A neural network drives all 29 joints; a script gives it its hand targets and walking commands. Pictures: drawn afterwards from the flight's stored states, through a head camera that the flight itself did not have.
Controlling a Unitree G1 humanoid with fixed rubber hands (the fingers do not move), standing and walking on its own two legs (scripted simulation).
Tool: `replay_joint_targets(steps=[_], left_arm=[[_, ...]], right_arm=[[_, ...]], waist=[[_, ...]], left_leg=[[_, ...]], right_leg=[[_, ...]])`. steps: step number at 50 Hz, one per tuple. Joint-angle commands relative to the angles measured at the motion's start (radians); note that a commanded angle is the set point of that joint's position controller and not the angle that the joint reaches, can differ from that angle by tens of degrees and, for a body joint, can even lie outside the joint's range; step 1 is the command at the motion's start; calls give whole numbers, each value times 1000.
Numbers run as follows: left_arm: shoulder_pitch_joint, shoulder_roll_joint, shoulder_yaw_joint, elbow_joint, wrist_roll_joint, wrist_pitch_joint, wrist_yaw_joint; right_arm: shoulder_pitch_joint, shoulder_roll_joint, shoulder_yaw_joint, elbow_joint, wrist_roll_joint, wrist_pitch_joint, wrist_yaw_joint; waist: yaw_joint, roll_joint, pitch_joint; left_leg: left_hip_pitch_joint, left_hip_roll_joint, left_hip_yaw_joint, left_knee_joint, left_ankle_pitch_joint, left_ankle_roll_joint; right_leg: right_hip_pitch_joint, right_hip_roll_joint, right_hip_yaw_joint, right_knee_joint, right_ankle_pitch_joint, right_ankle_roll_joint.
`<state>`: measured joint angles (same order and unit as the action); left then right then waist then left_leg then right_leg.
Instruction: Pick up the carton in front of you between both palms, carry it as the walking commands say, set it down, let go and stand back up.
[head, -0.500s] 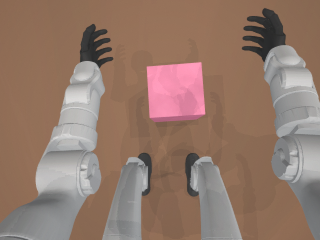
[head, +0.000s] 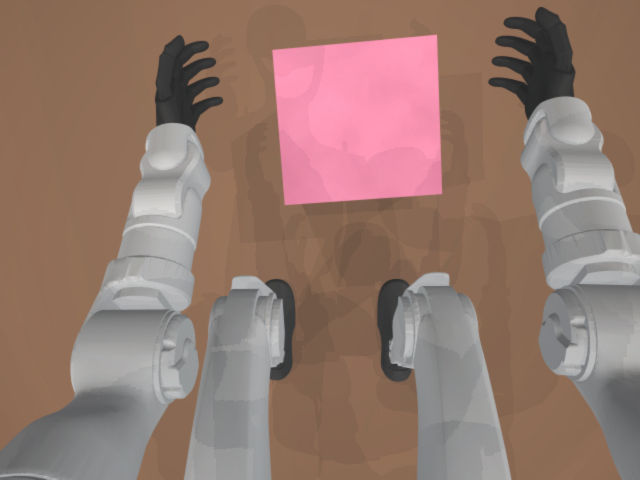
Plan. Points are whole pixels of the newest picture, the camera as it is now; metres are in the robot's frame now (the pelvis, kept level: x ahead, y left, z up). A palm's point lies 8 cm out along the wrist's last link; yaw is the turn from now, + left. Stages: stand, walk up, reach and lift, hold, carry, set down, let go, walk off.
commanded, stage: reach and lift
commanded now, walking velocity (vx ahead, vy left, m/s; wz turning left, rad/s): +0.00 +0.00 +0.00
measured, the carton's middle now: (353, 137) +0.49 -0.04 -0.38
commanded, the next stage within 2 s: none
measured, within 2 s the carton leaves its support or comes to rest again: leaves its support in 1.32 s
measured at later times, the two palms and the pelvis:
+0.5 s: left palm (221, 131) +0.50 +0.16 -0.31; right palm (478, 121) +0.49 -0.22 -0.32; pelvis -0.04 +0.00 -0.13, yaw +0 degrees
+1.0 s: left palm (248, 125) +0.50 +0.12 -0.30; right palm (461, 116) +0.50 -0.19 -0.31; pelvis -0.04 +0.00 -0.12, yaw +0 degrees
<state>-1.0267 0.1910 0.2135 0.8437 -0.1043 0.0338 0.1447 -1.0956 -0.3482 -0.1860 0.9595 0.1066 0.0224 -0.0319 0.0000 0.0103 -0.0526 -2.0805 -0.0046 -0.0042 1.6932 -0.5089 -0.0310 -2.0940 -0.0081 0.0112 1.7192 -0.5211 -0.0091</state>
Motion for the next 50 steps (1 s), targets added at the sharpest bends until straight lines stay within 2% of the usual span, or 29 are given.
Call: replay_joint_targets(steps=[1,4,8,13,19,21,24,28,31,33,37,41,46,49,50], left_arm=[[-221,115,-41,-164,-51,-8,22],[-277,135,-53,-153,-77,16,37],[-375,141,-56,-55,-94,34,40],[-484,158,-57,92,-98,22,31],[-587,195,-78,183,-124,-17,25],[-610,199,-100,174,-151,-29,28],[-614,175,-163,220,-217,-35,26],[-638,184,-195,178,-244,-36,32],[-589,176,-182,184,-234,-34,41],[-554,170,-158,227,-211,-34,39],[-535,163,-107,235,-154,-44,32],[-543,153,-96,229,-134,-54,29],[-608,53,-158,208,-162,-59,24],[-626,24,-141,224,-142,-61,34],[-640,-16,-153,222,-134,-62,33]], right_arm=[[-258,-173,29,-152,57,-14,-11],[-316,-194,45,-133,84,7,-12],[-407,-197,65,-28,100,26,-13],[-512,-214,95,121,107,12,-18],[-615,-240,131,190,126,-22,-26],[-642,-254,146,174,140,-33,-34],[-658,-260,178,154,164,-44,-45],[-675,-262,179,95,172,-42,-53],[-636,-230,191,91,175,-33,-52],[-596,-199,189,130,167,-27,-47],[-564,-161,177,167,145,-30,-37],[-568,-147,173,178,136,-36,-36],[-637,-61,226,169,151,-44,-35],[-663,-57,213,176,121,-49,-49],[-686,3,248,166,130,-49,-43]], waist=[[-19,-37,-1223],[-17,-42,-1165],[-10,-46,-978],[-7,-45,-811],[-9,-45,-781],[-15,-45,-839],[-42,-62,-902],[-59,-63,-962],[-38,-74,-974],[-24,-76,-875],[-11,-67,-758],[-14,-56,-728],[-32,-41,-736],[-47,-38,-748],[-30,-39,-751]], left_leg=[[613,-74,45,29,503,-29],[562,-69,59,74,379,-30],[469,-54,64,121,201,-24],[401,-37,52,188,106,-19],[391,-26,41,274,143,-21],[429,-27,44,302,185,-22],[436,-30,51,334,230,-23],[450,-42,61,357,260,-23],[426,-54,74,357,278,-20],[356,-55,75,349,253,-19],[293,-55,66,339,232,-18],[296,-55,57,331,225,-19],[340,-70,49,320,220,-19],[372,-82,47,319,211,-23],[393,-86,48,318,211,-19]], right_leg=[[667,55,-21,-9,560,36],[618,50,-28,37,433,34],[488,31,-21,73,235,33],[393,10,-3,132,121,30],[382,-3,9,216,150,30],[419,-4,7,244,190,30],[488,-5,1,273,260,29],[545,0,-6,292,312,29],[591,11,-4,298,350,32],[542,14,3,293,334,37],[448,18,15,278,304,40],[395,19,17,267,280,36],[383,25,11,251,247,23],[397,31,3,243,226,28],[396,36,1,244,217,30]])
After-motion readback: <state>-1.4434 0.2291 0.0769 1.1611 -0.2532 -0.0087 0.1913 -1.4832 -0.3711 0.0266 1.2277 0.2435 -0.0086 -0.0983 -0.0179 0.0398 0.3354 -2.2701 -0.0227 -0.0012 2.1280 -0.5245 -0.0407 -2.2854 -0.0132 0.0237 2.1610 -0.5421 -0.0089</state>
